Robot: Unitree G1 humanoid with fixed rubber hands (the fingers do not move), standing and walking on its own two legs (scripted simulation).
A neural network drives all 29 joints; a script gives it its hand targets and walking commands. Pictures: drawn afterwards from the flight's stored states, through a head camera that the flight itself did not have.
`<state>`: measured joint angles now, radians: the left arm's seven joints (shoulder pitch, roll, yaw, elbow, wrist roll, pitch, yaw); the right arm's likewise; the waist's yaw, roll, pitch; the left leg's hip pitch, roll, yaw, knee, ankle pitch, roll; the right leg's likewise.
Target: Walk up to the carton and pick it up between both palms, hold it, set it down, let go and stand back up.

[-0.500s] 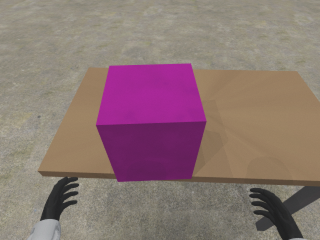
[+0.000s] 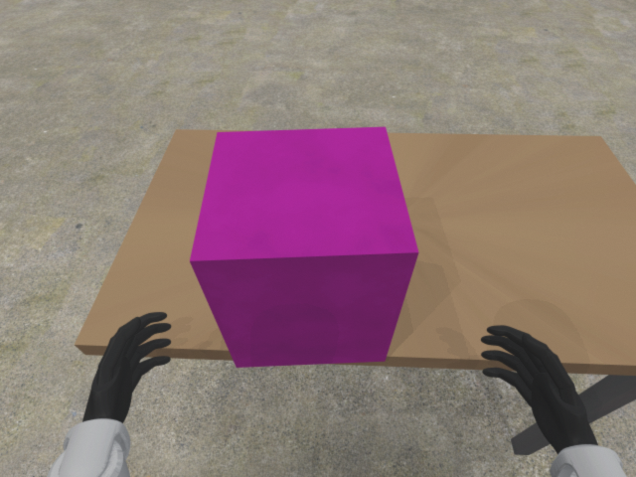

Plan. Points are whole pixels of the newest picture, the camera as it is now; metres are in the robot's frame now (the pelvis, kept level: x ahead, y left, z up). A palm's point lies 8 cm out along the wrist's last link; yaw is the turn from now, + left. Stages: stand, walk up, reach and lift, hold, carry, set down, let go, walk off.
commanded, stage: reach and lift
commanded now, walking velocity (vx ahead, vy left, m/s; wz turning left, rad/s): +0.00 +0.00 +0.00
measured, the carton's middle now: (306, 254) +0.40 +0.06 +0.06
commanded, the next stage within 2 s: none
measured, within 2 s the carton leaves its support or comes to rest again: neither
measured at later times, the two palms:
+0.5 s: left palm (109, 340) +0.25 +0.25 +0.11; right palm (532, 320) +0.29 -0.18 +0.11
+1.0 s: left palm (105, 263) +0.30 +0.25 +0.16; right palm (512, 224) +0.36 -0.16 +0.17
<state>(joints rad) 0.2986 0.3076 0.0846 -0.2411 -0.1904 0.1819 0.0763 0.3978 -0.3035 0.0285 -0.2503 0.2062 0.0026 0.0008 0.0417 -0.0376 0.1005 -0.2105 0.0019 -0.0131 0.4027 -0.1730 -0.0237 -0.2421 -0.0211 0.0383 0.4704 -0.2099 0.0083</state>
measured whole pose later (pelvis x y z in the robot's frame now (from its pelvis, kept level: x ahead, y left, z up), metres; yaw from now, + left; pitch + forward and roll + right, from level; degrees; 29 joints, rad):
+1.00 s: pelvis +0.00 +0.00 +0.00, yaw +0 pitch -1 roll +1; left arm -0.28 0.31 0.25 -0.27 -0.22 0.82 0.07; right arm -0.44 -0.31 0.01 0.01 0.36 0.47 -0.12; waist 0.04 -0.02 0.06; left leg -0.21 0.00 -0.01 0.40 -0.17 -0.02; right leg -0.24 -0.02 0.04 0.47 -0.21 0.01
